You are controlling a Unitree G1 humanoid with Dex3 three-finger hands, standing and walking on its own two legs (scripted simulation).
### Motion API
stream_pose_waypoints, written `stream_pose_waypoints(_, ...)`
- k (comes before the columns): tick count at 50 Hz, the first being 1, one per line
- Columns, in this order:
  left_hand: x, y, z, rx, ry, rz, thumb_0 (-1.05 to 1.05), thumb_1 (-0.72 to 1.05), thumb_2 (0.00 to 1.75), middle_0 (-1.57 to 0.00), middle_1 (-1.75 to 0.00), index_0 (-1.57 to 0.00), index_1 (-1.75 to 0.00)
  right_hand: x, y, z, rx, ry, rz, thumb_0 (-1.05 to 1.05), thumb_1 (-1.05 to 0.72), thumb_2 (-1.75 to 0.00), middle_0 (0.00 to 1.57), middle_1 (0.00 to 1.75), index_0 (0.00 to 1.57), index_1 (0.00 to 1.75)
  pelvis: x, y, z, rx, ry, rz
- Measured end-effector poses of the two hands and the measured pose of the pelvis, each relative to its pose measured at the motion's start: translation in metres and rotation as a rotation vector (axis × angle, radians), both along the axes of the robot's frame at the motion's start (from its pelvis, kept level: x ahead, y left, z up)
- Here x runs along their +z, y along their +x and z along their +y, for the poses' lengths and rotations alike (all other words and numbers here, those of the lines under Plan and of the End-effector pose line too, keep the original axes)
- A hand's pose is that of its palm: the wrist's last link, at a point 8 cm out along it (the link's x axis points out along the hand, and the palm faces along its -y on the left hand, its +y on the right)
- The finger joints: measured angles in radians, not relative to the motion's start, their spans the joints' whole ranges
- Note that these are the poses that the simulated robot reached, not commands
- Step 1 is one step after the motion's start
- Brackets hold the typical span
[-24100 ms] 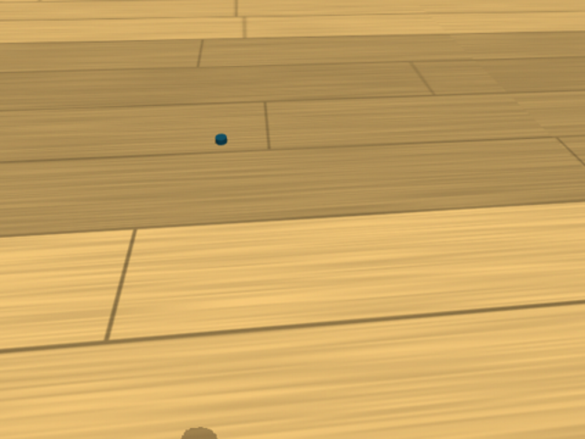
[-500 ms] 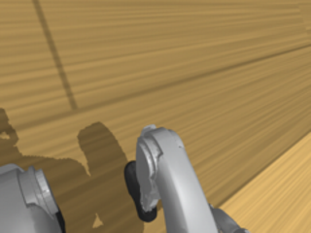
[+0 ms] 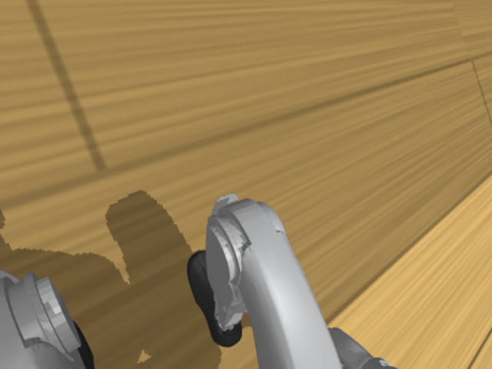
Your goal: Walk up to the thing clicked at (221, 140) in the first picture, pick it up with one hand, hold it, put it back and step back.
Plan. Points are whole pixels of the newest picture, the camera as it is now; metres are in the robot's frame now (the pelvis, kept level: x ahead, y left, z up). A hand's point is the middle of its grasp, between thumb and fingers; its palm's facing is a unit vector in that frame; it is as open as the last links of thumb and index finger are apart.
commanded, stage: rest palm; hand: left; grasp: from above
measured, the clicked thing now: out of the picture +0.45 +0.36 -0.28
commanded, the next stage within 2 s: close in 0.18 s
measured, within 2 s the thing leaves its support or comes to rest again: neither
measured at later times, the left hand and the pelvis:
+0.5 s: hand out of the picture +0.44 +0.34 -0.26, palm faces -0.44 -0.17 -0.88, open 13.3 cm; pelvis +0.00 +0.00 +0.00, yaw -1 degrees
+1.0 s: hand out of the picture +0.43 +0.34 -0.26, palm faces -0.46 -0.17 -0.87, open 11.6 cm; pelvis +0.00 +0.00 +0.00, yaw -1 degrees
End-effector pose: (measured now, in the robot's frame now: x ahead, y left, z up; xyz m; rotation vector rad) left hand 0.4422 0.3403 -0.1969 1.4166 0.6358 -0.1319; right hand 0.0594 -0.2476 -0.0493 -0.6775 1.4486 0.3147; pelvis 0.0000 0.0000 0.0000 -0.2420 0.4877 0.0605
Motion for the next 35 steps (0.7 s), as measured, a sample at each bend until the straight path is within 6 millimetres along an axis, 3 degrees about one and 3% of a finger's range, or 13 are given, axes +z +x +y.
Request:
stream_pose_waypoints(16, -0.006, -0.003, -0.002, -0.018, -0.015, 0.007, 0.00, -0.47, 0.94, -0.09, -1.01, -0.10, -1.01, 0.004, -0.003, -0.003, 0.021, -0.010, 0.020, 0.00, -0.90, -0.91, 0.20, 0.30, 0.20, 0.30, 0.000, 0.000, -0.001, -0.008, -0.006, -0.012)
stream_pose_waypoints(35, -0.002, 0.001, 0.007, 0.006, 0.006, 0.002, 0.00, -0.25, 0.75, -0.21, -0.96, -0.25, -0.93, 0.009, 0.007, -0.004, 0.036, -0.022, -0.009, 0.00, -0.89, -0.90, 0.20, 0.30, 0.20, 0.30, 0.003, -0.001, 0.001, -0.006, -0.015, -0.007)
